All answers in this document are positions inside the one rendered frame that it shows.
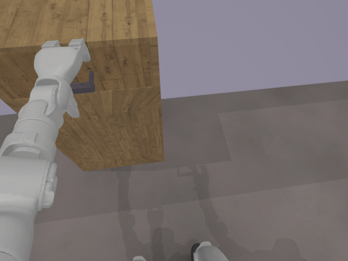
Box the robot left upper arm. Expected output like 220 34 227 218
0 156 58 261

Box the robot right thigh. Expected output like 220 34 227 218
194 246 228 261

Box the cabinet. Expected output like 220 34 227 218
0 0 164 171

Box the right robot shin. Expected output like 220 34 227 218
197 241 211 250

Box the left robot forearm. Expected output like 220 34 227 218
0 75 71 163

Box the drawer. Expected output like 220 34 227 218
0 42 152 100

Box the robot left hand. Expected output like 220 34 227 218
34 39 91 118

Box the handle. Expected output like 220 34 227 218
70 71 95 94

